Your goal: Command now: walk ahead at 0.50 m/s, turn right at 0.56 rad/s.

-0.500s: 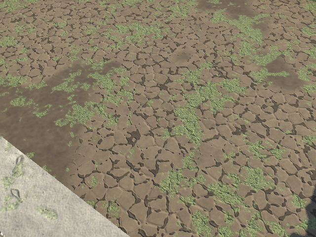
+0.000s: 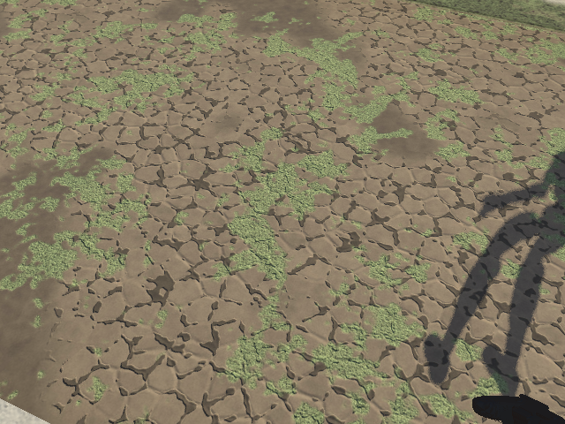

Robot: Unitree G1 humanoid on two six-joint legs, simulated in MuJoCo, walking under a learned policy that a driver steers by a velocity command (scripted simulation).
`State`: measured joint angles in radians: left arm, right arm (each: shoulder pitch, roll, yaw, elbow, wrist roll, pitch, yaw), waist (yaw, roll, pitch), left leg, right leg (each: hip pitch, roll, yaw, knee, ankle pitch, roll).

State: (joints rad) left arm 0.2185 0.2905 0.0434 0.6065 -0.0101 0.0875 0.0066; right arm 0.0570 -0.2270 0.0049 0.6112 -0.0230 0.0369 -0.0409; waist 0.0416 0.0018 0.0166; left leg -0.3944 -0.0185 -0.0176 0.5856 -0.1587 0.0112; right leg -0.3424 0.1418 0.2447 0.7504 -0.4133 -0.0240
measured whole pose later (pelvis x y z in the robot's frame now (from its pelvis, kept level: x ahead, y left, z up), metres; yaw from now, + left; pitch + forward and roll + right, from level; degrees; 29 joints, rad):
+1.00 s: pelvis -0.02 +0.01 +0.00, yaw -35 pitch -1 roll +1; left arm 0.09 0.23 -0.01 0.56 0.00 0.09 0.01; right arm 0.12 -0.25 0.01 0.56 -0.02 0.03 0.02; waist 0.00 0.03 0.01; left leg -0.34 -0.01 0.04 0.67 -0.32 -0.03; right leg -0.33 0.11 0.13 0.63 -0.28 -0.04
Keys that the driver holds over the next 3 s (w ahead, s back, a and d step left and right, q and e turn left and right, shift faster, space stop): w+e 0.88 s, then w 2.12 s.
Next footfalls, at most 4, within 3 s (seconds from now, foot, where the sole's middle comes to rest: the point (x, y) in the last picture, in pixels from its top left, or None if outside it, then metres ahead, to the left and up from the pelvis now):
0.34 right None -0.01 -0.10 -0.76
0.58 left None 0.09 0.06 -0.76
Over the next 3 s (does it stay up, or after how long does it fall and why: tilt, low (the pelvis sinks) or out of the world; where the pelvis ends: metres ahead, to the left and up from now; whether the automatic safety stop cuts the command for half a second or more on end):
stays up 0.03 -0.03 0.00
